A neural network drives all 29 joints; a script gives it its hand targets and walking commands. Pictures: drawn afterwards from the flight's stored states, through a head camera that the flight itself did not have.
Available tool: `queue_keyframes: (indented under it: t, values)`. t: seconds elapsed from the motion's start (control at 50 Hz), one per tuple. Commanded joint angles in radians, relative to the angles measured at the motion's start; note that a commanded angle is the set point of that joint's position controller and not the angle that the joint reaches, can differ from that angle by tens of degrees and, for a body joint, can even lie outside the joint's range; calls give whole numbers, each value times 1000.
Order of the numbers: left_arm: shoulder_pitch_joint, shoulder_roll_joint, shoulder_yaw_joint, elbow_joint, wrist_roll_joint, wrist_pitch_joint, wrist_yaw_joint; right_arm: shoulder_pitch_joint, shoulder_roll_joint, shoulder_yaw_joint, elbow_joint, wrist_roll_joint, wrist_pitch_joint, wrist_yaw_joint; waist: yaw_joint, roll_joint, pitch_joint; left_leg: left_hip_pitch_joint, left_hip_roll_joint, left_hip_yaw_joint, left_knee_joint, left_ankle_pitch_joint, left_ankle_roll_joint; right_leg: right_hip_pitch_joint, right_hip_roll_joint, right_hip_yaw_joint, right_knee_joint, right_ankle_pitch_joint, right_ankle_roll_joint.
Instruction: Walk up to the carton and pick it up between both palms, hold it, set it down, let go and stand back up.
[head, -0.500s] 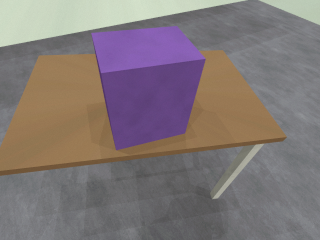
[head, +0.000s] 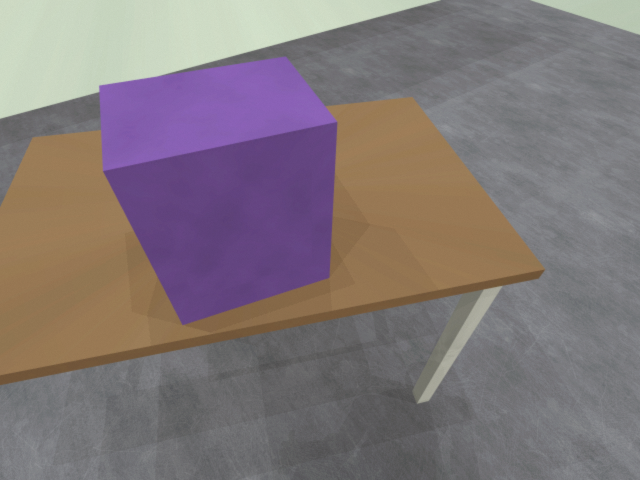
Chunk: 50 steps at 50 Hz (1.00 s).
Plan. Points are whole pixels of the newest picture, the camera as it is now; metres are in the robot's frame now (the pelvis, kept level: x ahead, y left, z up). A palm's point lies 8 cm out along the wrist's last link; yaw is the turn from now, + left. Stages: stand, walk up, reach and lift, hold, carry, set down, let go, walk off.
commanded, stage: walk up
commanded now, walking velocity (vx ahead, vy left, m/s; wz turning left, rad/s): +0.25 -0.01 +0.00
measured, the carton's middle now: (232, 196) +0.47 +0.12 +0.10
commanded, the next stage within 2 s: none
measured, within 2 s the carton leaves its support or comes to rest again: neither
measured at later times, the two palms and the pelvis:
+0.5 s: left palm out of the picture +0.09 +0.19 -0.14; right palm (494, 476) +0.15 -0.24 -0.12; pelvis +0.09 -0.02 +0.02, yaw +1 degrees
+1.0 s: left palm out of the picture +0.11 +0.19 -0.13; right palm out of the picture +0.12 -0.23 -0.13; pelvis +0.12 -0.02 +0.02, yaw +1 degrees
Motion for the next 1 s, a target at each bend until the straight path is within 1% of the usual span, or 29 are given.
queue_keyframes:
  t: [0.0, 0.02, 0.04, 0.06, 0.08, 0.1, 0.12, 0.14, 0.16, 0.18, 0.2, 0.22, 0.24, 0.26, 0.28, 0.3, 0.32, 0.34, 0.36, 0.38, 0.4, 0.44, 0.52, 0.6, 0.68, 0.98]
  values:
    - [415, 268, 54, 81, 12, -1, 22, -102, -19, 18, -157, 5, -19, 21, 170, -461, 68, -572, -68, 91, 461, -273, 59, 260, -397, 622, -520, -667, -146]
    - [330, 223, 44, 74, 18, 10, 22, -183, -91, 4, -211, -1, -16, 31, 126, -393, 165, -537, -19, 24, 558, -209, 66, 99, -440, 799, -614, -757, -224]
    - [242, 170, 27, 34, 13, 0, 20, -212, -86, 5, -218, -1, -18, 45, 100, -258, 230, -569, 19, 14, 599, -133, 71, 87, -399, 696, -594, -629, -220]
    - [172, 152, 20, 5, 13, -10, 22, -157, -42, 12, -183, 2, -24, 55, 67, -182, 213, -587, 42, 7, 621, -65, 77, 126, -336, 517, -519, -469, -189]
    - [-35, 39, -31, -57, -14, -26, 43, -72, 30, 31, -116, 46, -13, 41, -19, -77, 215, -352, 39, -36, 451, -5, 70, -8, -245, 261, -381, 403, -167]
    - [-33, 14, -38, -54, -9, -44, 46, -24, 56, 39, -107, 49, -10, 32, -31, -95, 133, -235, 16, -12, 402, -36, 68, 1, -197, 133, -289, 887, -176]
    - [18, 32, -36, -17, 6, -51, 44, 9, 48, 41, -102, 38, -5, 22, -38, -161, 102, -179, 0, 7, 334, -34, 67, -9, -186, 83, -254, 986, -188]
    - [26, 36, -38, -5, 14, -50, 43, 20, 25, 39, -103, 33, 4, 12, -48, -211, 82, -165, -8, 14, 261, -32, 66, 28, -175, 73, -243, 941, -196]
    - [33, 27, -43, 1, 16, -44, 44, 11, 3, 39, -105, 32, 13, 6, -44, -228, 49, -161, -17, 24, 194, -23, 70, 90, -166, 72, -228, 887, -199]
    - [51, 27, -44, 5, 15, -37, 46, -4, -12, 38, -109, 39, 16, 1, -28, -238, 16, -145, -27, 33, 123, 18, 73, 135, -160, 82, -216, 846, -201]
    - [67, 27, -45, 10, 9, -28, 48, -15, -16, 40, -111, 47, 16, -2, -18, -236, -11, -99, -33, 44, 41, 102, 78, 148, -156, 93, -202, 788, -197]
    - [57, 36, -43, 11, -5, -19, 50, -6, -3, 45, -104, 45, 13, -5, -35, -205, -32, -11, -33, 53, -78, 257, 83, 119, -145, 91, -186, 673, -175]
    - [54, 39, -39, 16, -16, -12, 50, -8, -1, 48, -106, 35, 4, -1, -48, -142, -49, 69, -5, 9, -182, 445, 84, 82, -117, 83, -172, 485, -129]
    - [84, 15, -41, 12, -19, -6, 48, -28, -59, 38, -115, 20, -8, 2, -13, -24, -67, 133, 86, -96, -201, 602, 94, 30, -63, 57, -140, 247, -87]
    - [175, -40, -48, 29, -29, 13, 48, -129, -93, 39, -135, 25, -6, 6, 68, 116, -25, -11, 142, -158, -205, 554, 149, 81, 11, 24, -199, -22, -65]
    - [204, -72, -58, 55, -15, 30, 53, -202, -84, 36, -138, 27, 2, 12, 69, 202, 43, -131, 125, -156, -223, 388, 165, 167, -7, 38, -254, -45, -64]
    - [162, -25, -47, 59, -3, 27, 55, -236, -34, 46, -144, 24, 0, 15, 58, 167, 74, -110, 81, -117, -210, 448, 141, 183, -21, 58, -253, 47, -64]
    - [145, 18, -33, 65, -3, 20, 53, -219, -13, 51, -144, 23, -8, 13, 44, 108, 60, -25, 53, -74, -185, 572, 128, 146, -28, 66, -233, 137, -71]
    - [140, 27, -29, 70, -7, 14, 49, -191, -14, 50, -132, 25, -12, 4, 36, 112, 28, 29, 52, -70, -175, 634, 126, 145, -31, 62, -235, 193, -72]
    - [138, 19, -31, 74, -8, 9, 47, -167, -20, 49, -119, 33, -15, -2, 32, 124, 4, 38, 52, -71, -170, 676, 127, 185, -40, 59, -249, 236, -70]
    - [135, 10, -35, 77, -7, 5, 47, -156, -27, 46, -106, 39, -17, -4, 31, 118, -14, 53, 47, -67, -169, 695, 127, 209, -47, 58, -255, 254, -68]
    - [132, 6, -38, 87, -9, 2, 49, -164, -33, 42, -97, 37, -16, -6, 35, 79, -17, 96, 48, -62, -170, 696, 131, 199, -48, 55, -271, 252, -65]
    - [112, 7, -39, 103, -5, 7, 54, -164, -29, 38, -82, 34, -12, -7, 29, 15, 12, 72, 43, -58, -183, 660, 133, 226, -52, 47, -287, 277, -61]
    - [110, 2, -40, 118, -5, 11, 59, -157, -25, 35, -66, 32, -13, -6, 29, -27, 27, 58, 39, -55, -190, 650, 132, 247, -58, 41, -288, 312, -60]
    - [109, 5, -41, 127, -5, 13, 62, -151, -24, 36, -50, 30, -13, -7, 31, -36, 38, 48, 36, -52, -196, 645, 130, 261, -63, 39, -288, 331, -61]
    - [133, -6, -47, 154, -5, 10, 65, -108, -7, 45, -8, 31, -10, -11, 28, -11, 68, 43, 27, -46, -206, 612, 123, 260, -71, 36, -301, 331, -63]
